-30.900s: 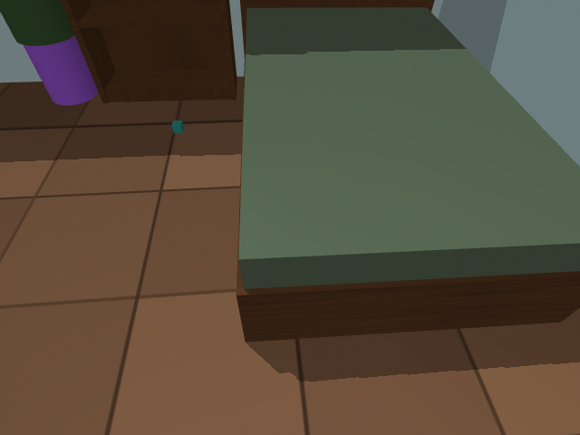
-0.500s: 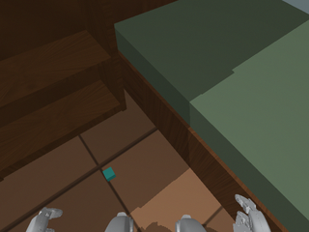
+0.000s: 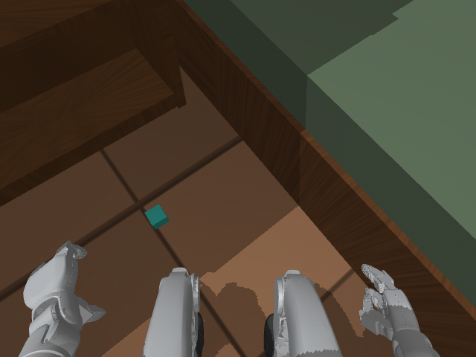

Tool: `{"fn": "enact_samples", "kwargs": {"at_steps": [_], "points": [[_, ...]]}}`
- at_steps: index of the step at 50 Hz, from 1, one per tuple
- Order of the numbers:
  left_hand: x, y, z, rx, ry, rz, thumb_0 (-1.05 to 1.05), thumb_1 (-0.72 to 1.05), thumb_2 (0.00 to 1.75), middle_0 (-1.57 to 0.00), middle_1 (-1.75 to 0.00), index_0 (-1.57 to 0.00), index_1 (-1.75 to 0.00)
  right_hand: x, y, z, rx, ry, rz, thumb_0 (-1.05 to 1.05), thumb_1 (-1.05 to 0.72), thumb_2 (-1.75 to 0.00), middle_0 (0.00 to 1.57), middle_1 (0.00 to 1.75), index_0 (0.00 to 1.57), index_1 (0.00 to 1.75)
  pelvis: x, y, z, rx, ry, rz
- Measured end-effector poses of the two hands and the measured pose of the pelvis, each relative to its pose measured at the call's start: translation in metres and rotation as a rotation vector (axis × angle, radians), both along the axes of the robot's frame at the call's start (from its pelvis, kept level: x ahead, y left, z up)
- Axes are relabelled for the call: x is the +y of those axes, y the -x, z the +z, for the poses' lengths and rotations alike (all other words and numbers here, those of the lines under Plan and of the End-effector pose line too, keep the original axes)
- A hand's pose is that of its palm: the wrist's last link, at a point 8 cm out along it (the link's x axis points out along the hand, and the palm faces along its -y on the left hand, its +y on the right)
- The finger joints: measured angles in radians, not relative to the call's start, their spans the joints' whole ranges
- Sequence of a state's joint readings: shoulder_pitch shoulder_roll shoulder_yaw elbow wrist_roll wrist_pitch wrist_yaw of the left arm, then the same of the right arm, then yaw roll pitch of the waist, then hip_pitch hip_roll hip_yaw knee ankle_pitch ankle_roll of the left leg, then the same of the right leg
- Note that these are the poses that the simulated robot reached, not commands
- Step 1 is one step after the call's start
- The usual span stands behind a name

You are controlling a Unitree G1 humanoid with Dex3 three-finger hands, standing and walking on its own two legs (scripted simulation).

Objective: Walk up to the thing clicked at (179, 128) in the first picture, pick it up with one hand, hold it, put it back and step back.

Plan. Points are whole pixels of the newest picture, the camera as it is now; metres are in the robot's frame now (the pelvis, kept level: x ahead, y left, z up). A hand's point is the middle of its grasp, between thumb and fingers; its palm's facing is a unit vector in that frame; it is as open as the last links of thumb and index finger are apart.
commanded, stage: rise first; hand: left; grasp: from above
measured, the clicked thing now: (157, 216) +0.48 +0.26 -0.53
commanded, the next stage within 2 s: approach in 1.64 s
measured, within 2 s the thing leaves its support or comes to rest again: neither
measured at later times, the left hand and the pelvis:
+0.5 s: hand (115, 248) +0.34 +0.30 -0.31, palm faces -0.31 -0.20 -0.93, open 11.9 cm; pelvis -0.06 +0.00 -0.16, yaw -4 degrees
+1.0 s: hand (130, 232) +0.40 +0.29 -0.39, palm faces -0.32 -0.28 -0.90, open 11.9 cm; pelvis -0.05 +0.00 -0.22, yaw -5 degrees
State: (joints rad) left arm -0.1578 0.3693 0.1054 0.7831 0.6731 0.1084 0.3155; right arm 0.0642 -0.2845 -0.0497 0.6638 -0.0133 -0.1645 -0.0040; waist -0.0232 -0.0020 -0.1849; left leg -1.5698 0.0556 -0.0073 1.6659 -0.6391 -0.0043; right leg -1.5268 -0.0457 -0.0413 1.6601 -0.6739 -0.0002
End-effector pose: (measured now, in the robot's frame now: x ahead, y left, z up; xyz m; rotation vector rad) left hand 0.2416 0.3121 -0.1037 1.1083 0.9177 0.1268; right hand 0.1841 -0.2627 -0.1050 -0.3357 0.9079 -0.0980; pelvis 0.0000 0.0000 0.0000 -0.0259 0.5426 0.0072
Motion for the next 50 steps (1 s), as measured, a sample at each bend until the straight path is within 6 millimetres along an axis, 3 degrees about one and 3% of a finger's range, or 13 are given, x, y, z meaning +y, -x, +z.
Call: {"fn": "enact_samples", "kwargs": {"at_steps": [8, 17, 23, 30, 42, 50], "points": [[-0.010, -0.052, -0.058, -0.072, -0.163, -0.086, 0.00, -0.31, 0.79, -0.32, -0.83, -0.31, -0.84, -0.005, 0.057, -0.087, 0.155, -0.005, -0.022, 0.01, -0.90, -0.90, 0.20, 0.29, 0.21, 0.30, -0.005, 0.031, -0.064, 0.048, 0.008, -0.020], [-0.015, -0.081, -0.107, -0.069, -0.264, -0.166, 0.00, -0.21, 0.74, -0.39, -0.77, -0.39, -0.77, 0.000, 0.132, -0.144, 0.295, -0.024, -0.066, 0.01, -0.89, -0.90, 0.20, 0.29, 0.21, 0.30, -0.005, 0.051, -0.118, 0.050, 0.022, -0.037], [-0.013, -0.093, -0.141, -0.076, -0.277, -0.161, 0.00, -0.19, 0.72, -0.41, -0.75, -0.42, -0.74, 0.001, 0.164, -0.166, 0.350, -0.016, -0.067, 0.01, -0.89, -0.89, 0.20, 0.29, 0.21, 0.30, 0.000, 0.056, -0.148, 0.048, 0.035, -0.044], [-0.013, -0.113, -0.175, -0.103, -0.228, -0.064, 0.00, -0.20, 0.73, -0.40, -0.75, -0.41, -0.75, 0.002, 0.185, -0.180, 0.386, -0.002, -0.064, 0.01, -0.89, -0.89, 0.20, 0.29, 0.21, 0.30, 0.006, 0.058, -0.174, 0.041, 0.057, -0.047], [-0.016, -0.152, -0.199, -0.058, -0.228, -0.058, 0.00, -0.22, 0.74, -0.40, -0.74, -0.40, -0.74, 0.006, 0.206, -0.205, 0.446, -0.064, -0.061, 0.00, -0.89, -0.90, 0.20, 0.29, 0.20, 0.30, 0.010, 0.049, -0.201, 0.060, 0.064, -0.054], [-0.019, -0.158, -0.224, -0.037, -0.217, -0.034, 0.00, -0.20, 0.71, -0.40, -0.77, -0.41, -0.76, 0.007, 0.212, -0.226, 0.497, -0.126, -0.019, 0.00, -0.90, -0.90, 0.20, 0.29, 0.20, 0.30, 0.004, 0.045, -0.217, 0.058, 0.050, -0.061]]}}
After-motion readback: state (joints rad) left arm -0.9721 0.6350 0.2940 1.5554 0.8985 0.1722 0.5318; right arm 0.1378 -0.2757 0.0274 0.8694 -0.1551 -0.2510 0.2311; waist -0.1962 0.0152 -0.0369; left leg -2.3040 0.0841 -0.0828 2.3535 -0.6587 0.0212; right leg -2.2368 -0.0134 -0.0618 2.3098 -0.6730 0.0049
